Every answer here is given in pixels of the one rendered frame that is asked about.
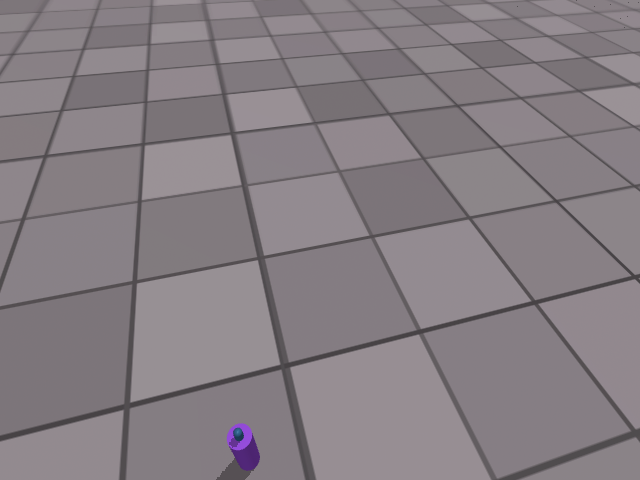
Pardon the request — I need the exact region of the bottle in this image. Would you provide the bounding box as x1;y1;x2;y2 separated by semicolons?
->
227;423;260;471

